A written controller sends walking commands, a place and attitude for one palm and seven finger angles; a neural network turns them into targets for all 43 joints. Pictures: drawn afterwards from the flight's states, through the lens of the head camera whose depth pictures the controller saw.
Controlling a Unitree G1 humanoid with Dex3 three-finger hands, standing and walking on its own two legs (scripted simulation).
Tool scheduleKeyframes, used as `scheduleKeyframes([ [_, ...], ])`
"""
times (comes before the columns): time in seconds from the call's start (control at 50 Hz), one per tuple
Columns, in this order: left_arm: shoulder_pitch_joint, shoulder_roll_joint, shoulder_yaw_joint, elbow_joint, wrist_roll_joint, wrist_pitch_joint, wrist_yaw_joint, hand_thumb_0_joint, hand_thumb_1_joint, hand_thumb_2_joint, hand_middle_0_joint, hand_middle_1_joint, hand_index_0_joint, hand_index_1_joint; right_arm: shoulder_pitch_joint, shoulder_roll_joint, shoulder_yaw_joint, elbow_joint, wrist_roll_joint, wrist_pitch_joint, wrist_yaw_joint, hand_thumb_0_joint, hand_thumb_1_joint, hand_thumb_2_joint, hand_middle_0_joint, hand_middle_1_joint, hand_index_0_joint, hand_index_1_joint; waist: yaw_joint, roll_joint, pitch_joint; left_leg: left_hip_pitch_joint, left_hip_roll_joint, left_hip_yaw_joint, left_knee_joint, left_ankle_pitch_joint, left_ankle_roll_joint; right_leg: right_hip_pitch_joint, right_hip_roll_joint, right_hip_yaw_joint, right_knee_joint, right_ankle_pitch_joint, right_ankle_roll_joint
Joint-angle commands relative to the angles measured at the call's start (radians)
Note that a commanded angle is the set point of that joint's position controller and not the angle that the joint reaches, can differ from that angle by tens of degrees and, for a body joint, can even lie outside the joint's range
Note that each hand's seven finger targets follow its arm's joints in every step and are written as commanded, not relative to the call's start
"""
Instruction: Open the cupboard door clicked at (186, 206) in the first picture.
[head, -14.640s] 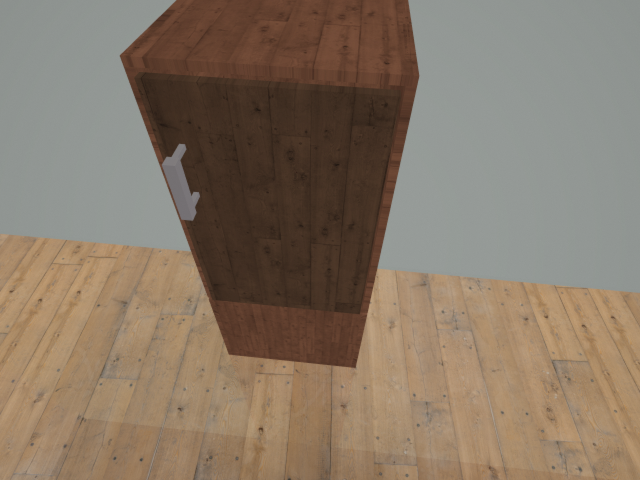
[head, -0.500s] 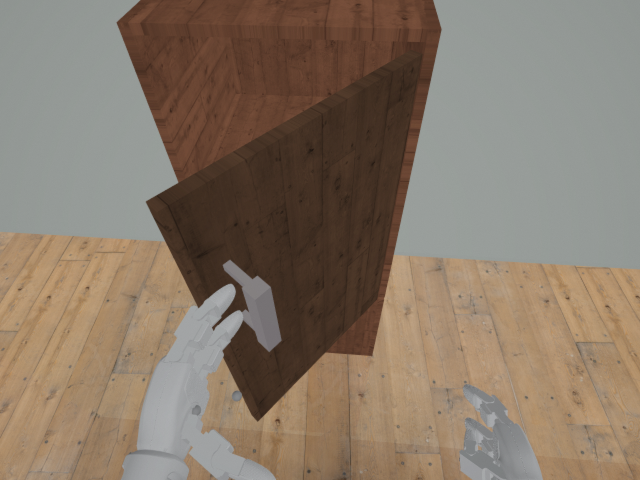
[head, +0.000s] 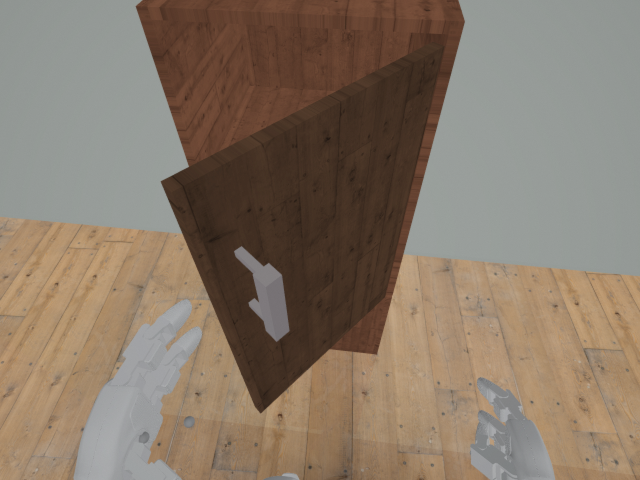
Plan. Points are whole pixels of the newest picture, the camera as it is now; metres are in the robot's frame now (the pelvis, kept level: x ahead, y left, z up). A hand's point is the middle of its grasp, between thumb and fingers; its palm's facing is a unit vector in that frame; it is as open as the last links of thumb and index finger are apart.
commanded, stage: draw the hand back to the body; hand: left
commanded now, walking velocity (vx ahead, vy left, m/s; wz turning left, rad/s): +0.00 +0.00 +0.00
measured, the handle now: (261, 294) +0.31 +0.09 +0.09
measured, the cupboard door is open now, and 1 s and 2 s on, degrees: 51 51 51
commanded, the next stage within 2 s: step back with the hand held close in 1.62 s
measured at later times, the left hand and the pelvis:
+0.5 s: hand (140, 399) +0.18 +0.17 +0.13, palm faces -0.03 -1.00 -0.08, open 16.3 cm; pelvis +0.00 +0.01 +0.02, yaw +0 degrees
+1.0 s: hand (40, 345) +0.20 +0.24 +0.18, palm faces +0.33 -0.86 -0.38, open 12.0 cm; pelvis +0.02 +0.01 +0.06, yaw +0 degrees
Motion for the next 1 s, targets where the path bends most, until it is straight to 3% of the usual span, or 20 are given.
scheduleKeyframes([
  [0.0,-0.051,0.076,0.042,-0.206,-0.01,-0.072,-0.009,0.0,-0.5,0.3,-0.15,-0.3,-0.15,-0.3,-0.073,-0.106,-0.044,-0.165,-0.002,-0.071,-0.012,0.0,-0.9,-0.9,0.2,0.3,0.2,0.3,-0.021,-0.054,-0.081,0.055,0.043,-0.099,-0.153,0.182,-0.062,0.054,-0.034,0.101,-0.153,0.153,0.038],
  [0.08,-0.064,0.134,0.112,-0.258,-0.014,-0.051,0.014,0.0,-0.5,0.3,-0.15,-0.3,-0.15,-0.3,-0.079,-0.099,-0.04,-0.169,0.003,-0.07,-0.019,0.0,-0.9,-0.9,0.2,0.3,0.2,0.3,0.005,-0.014,-0.145,0.081,0.04,-0.091,-0.168,0.194,-0.06,0.113,-0.038,0.118,-0.168,0.158,0.036],
  [0.18,-0.022,0.112,0.112,-0.254,-0.038,-0.002,0.003,0.0,-0.5,0.3,-0.15,-0.3,-0.15,-0.3,-0.09,-0.096,-0.032,-0.157,0.014,-0.077,-0.024,0.0,-0.9,-0.9,0.2,0.3,0.2,0.3,0.006,-0.007,-0.117,0.137,0.047,-0.097,-0.21,0.261,-0.065,0.144,-0.032,0.088,-0.189,0.243,0.04],
  [0.24,-0.018,0.134,0.139,-0.231,-0.05,0.032,-0.019,0.0,-0.5,0.3,-0.15,-0.3,-0.15,-0.3,-0.098,-0.104,-0.032,-0.144,0.015,-0.085,-0.025,0.0,-0.9,-0.9,0.2,0.3,0.2,0.3,0.002,-0.056,-0.087,0.141,0.049,-0.102,-0.225,0.265,-0.061,0.162,-0.032,0.086,-0.214,0.253,0.045],
  [0.32,-0.055,0.155,0.165,-0.27,-0.059,0.055,-0.029,0.0,-0.5,0.3,-0.15,-0.3,-0.15,-0.3,-0.102,-0.11,-0.027,-0.139,0.019,-0.099,-0.028,0.0,-0.9,-0.9,0.2,0.3,0.2,0.3,0.005,-0.009,-0.054,0.18,0.053,-0.109,-0.261,0.247,-0.069,0.158,-0.031,0.072,-0.234,0.22,0.039],
  [0.4,-0.073,0.16,0.181,-0.297,-0.066,0.072,-0.029,0.0,-0.5,0.3,-0.15,-0.3,-0.15,-0.3,-0.102,-0.112,-0.024,-0.126,0.02,-0.115,-0.026,0.0,-0.9,-0.9,0.2,0.3,0.2,0.3,0.008,0.0,-0.055,0.219,0.056,-0.117,-0.286,0.266,-0.075,0.177,-0.028,0.06,-0.248,0.234,0.039],
  [0.42,-0.089,0.175,0.199,-0.303,-0.07,0.076,-0.028,0.0,-0.5,0.3,-0.15,-0.3,-0.15,-0.3,-0.101,-0.112,-0.024,-0.121,0.019,-0.12,-0.028,0.0,-0.9,-0.9,0.2,0.3,0.2,0.3,0.008,-0.022,-0.055,0.226,0.057,-0.122,-0.294,0.258,-0.076,0.179,-0.028,0.058,-0.256,0.228,0.04],
  [0.52,-0.099,0.188,0.223,-0.311,-0.081,0.105,-0.055,0.0,-0.325,0.375,-0.156,-0.3,-0.156,-0.3,-0.11,-0.115,-0.02,-0.097,0.024,-0.138,-0.029,0.0,-0.9,-0.9,0.2,0.3,0.2,0.3,0.014,0.01,-0.05,0.278,0.056,-0.121,-0.318,0.315,-0.082,0.216,-0.031,0.053,-0.28,0.28,0.038],
  [0.54,-0.1,0.325,0.27,-0.371,0.066,0.134,0.094,0.0,-0.29,0.39,-0.158,-0.3,-0.158,-0.3,-0.123,-0.097,-0.024,-0.106,0.008,-0.115,-0.053,0.0,-0.9,-0.9,0.2,0.3,0.2,0.3,0.063,0.015,-0.049,0.258,0.075,-0.121,-0.366,0.279,-0.067,0.278,-0.06,0.128,-0.338,0.251,0.02],
  [0.56,-0.072,0.239,0.22,-0.373,0.081,0.157,0.159,0.0,-0.255,0.405,-0.159,-0.3,-0.159,-0.3,-0.121,-0.083,-0.013,-0.103,-0.002,-0.104,-0.061,0.0,-0.9,-0.9,0.2,0.3,0.2,0.3,0.04,-0.011,0.014,0.257,0.071,-0.117,-0.389,0.252,-0.067,0.277,-0.067,0.132,-0.371,0.231,0.023],
  [0.58,-0.03,0.198,0.192,-0.318,0.103,0.178,0.199,0.0,-0.22,0.42,-0.16,-0.3,-0.16,-0.3,-0.114,-0.077,-0.011,-0.085,-0.001,-0.09,-0.062,0.0,-0.9,-0.9,0.2,0.3,0.2,0.3,0.033,-0.006,0.059,0.271,0.078,-0.114,-0.405,0.248,-0.066,0.279,-0.069,0.124,-0.387,0.225,0.025],
  [0.62,-0.061,0.219,0.202,-0.329,0.126,0.19,0.244,0.0,-0.15,0.45,-0.162,-0.3,-0.162,-0.3,-0.129,-0.087,-0.009,-0.071,-0.006,-0.072,-0.06,0.0,-0.9,-0.9,0.2,0.3,0.2,0.3,0.03,0.006,0.064,0.309,0.082,-0.117,-0.437,0.248,-0.063,0.311,-0.071,0.123,-0.419,0.224,0.027],
  [0.64,-0.077,0.233,0.216,-0.313,0.133,0.19,0.261,0.0,-0.115,0.465,-0.164,-0.3,-0.164,-0.3,-0.137,-0.09,-0.009,-0.06,-0.01,-0.068,-0.062,0.0,-0.9,-0.9,0.2,0.3,0.2,0.3,0.031,-0.033,0.07,0.316,0.08,-0.113,-0.448,0.251,-0.059,0.334,-0.072,0.126,-0.445,0.224,0.026],
  [0.76,-0.146,0.253,0.24,-0.32,0.162,0.174,0.3,0.0,0.095,0.555,-0.171,-0.3,-0.171,-0.3,-0.171,-0.095,-0.003,-0.015,-0.019,-0.079,-0.061,0.0,-0.9,-0.9,0.2,0.3,0.2,0.3,0.034,0.023,0.061,0.443,0.085,-0.129,-0.553,0.303,-0.068,0.425,-0.074,0.112,-0.502,0.256,0.029],
  [0.98,-0.168,0.291,0.348,-0.266,0.156,0.163,0.297,0.0,0.48,0.72,-0.185,-0.3,-0.185,-0.3,-0.2,-0.101,-0.017,0.049,-0.026,-0.069,-0.037,0.0,-0.9,-0.9,0.2,0.3,0.2,0.3,0.05,-0.026,0.077,0.551,0.095,-0.106,-0.632,0.543,-0.091,0.551,-0.068,0.109,-0.574,0.408,0.031],
])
